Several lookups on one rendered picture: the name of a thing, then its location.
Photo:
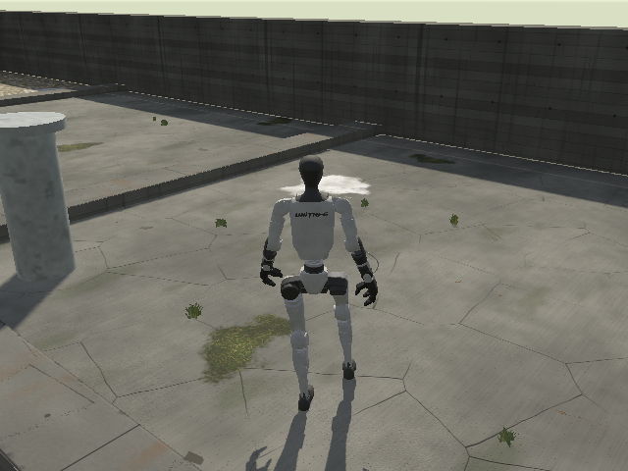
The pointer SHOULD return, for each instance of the robot shin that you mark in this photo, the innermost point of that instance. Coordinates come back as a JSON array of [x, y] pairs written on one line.
[[301, 364], [345, 333]]

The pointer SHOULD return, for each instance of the right robot forearm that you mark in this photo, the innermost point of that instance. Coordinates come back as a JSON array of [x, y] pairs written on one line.
[[362, 263]]

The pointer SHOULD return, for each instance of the left robot forearm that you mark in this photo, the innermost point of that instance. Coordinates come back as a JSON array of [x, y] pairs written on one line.
[[268, 257]]

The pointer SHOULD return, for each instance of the robot right hand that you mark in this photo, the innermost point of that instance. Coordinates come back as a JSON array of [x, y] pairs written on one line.
[[372, 291]]

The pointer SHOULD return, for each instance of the robot left hand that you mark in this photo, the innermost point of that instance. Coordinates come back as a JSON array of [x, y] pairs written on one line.
[[275, 273]]

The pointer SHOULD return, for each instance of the robot left shin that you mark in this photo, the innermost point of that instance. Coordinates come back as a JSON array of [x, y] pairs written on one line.
[[301, 364]]

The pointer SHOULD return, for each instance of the right robot upper arm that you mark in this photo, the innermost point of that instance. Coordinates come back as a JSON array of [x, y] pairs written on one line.
[[343, 207]]

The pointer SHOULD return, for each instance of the left robot upper arm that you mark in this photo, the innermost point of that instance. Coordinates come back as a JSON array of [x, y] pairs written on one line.
[[281, 208]]

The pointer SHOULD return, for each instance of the robot right shin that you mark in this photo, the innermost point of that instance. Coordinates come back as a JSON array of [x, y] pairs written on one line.
[[345, 333]]

